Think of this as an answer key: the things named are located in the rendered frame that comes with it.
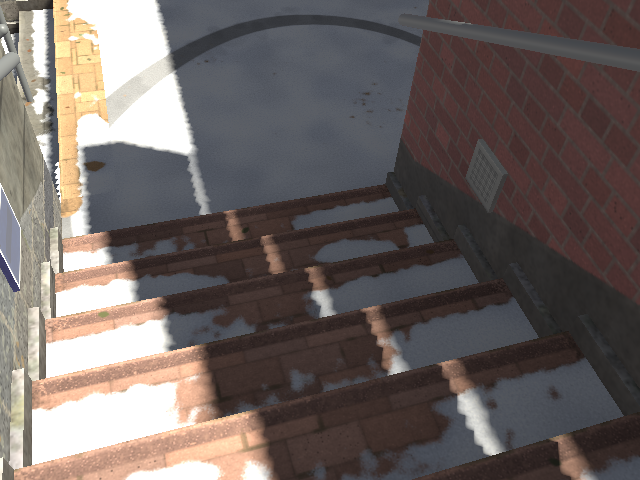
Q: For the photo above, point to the stairs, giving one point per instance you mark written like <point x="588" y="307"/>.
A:
<point x="36" y="48"/>
<point x="320" y="338"/>

